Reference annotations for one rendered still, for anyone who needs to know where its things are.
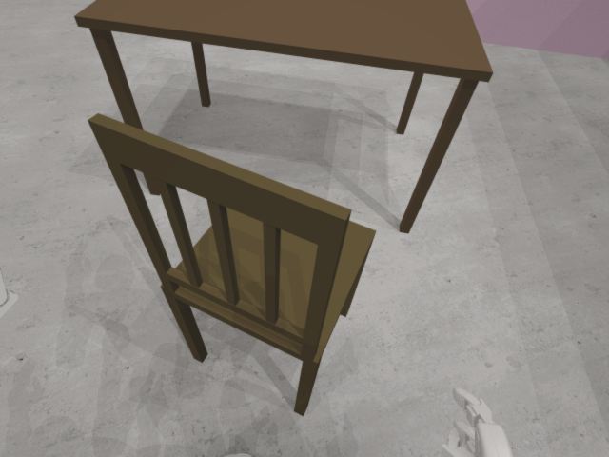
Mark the robot right hand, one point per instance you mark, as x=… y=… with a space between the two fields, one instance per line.
x=488 y=439

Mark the table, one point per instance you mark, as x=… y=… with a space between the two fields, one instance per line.
x=436 y=37

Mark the chair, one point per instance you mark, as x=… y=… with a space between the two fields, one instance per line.
x=278 y=263

